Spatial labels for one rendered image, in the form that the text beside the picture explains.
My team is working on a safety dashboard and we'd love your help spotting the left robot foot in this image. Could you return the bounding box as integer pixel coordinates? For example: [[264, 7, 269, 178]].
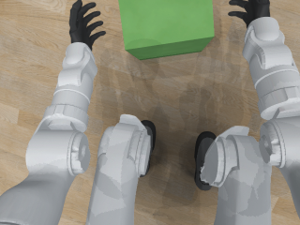
[[140, 120, 157, 177]]

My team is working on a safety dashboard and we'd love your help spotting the carton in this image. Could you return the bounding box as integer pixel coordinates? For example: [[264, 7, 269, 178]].
[[118, 0, 215, 61]]

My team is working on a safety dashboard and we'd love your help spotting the robot right hand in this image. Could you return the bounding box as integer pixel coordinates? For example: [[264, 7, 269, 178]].
[[228, 0, 271, 29]]

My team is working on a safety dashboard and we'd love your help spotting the right robot thigh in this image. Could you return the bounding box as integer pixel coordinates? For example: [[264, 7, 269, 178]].
[[208, 134, 272, 225]]

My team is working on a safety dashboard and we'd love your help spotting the robot left upper arm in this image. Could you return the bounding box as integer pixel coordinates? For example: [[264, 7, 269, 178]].
[[0, 129, 91, 225]]

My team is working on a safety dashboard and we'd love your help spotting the left robot forearm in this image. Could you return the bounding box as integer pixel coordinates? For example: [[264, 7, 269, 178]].
[[25, 42, 98, 169]]

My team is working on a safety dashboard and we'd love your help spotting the right robot forearm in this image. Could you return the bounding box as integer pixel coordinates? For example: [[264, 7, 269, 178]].
[[242, 17, 300, 120]]

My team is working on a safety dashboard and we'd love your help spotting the robot right upper arm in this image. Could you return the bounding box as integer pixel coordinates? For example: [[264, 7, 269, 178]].
[[259, 115, 300, 219]]

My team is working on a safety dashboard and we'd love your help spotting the robot left hand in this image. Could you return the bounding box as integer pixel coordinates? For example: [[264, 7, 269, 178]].
[[69, 0, 106, 51]]

